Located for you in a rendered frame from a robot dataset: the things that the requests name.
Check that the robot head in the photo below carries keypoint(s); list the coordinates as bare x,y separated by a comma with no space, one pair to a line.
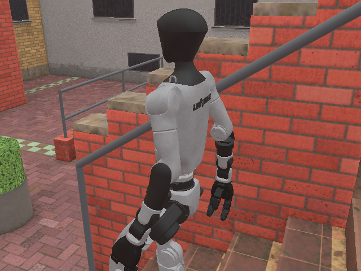
181,33

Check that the robot right thigh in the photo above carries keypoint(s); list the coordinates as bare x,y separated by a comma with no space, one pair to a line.
170,254

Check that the right robot hand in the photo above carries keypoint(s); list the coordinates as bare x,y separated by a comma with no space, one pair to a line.
224,191

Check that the left robot upper arm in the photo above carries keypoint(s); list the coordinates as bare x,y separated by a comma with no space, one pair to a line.
162,106

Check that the right robot upper arm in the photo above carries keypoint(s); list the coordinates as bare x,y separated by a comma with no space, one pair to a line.
222,127

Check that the left robot hand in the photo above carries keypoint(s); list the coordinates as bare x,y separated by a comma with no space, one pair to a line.
126,253

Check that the right robot forearm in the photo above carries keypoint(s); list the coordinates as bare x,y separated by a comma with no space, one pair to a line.
225,159

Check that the left robot forearm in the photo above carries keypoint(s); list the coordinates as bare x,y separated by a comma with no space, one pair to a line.
158,193

